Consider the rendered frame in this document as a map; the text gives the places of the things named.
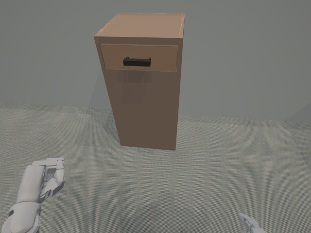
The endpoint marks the handle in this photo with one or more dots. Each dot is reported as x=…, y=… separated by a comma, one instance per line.
x=137, y=62

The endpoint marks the right robot hand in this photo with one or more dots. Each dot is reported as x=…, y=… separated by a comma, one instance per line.
x=250, y=223

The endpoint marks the left robot hand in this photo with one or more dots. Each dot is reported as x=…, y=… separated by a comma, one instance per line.
x=34, y=178

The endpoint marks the cabinet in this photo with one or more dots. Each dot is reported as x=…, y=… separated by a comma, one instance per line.
x=144, y=103

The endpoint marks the robot left forearm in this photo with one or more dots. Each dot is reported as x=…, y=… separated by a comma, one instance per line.
x=23, y=217

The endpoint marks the drawer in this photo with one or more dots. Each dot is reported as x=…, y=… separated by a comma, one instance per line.
x=163, y=57

